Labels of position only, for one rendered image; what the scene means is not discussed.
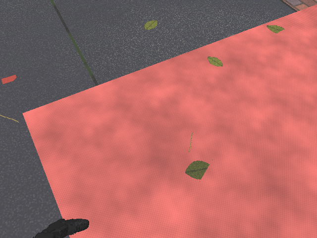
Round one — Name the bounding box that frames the left robot hand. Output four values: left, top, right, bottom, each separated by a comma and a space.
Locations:
33, 218, 89, 238

